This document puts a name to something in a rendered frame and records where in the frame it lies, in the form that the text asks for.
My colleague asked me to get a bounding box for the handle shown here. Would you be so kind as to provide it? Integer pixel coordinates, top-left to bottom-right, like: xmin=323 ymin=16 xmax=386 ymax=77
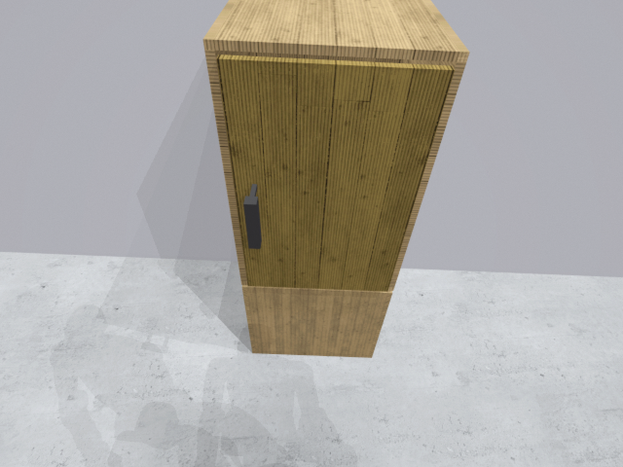
xmin=243 ymin=184 xmax=262 ymax=249

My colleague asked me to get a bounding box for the cupboard door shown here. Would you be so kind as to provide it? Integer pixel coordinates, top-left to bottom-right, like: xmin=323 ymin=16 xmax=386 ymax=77
xmin=216 ymin=54 xmax=455 ymax=292

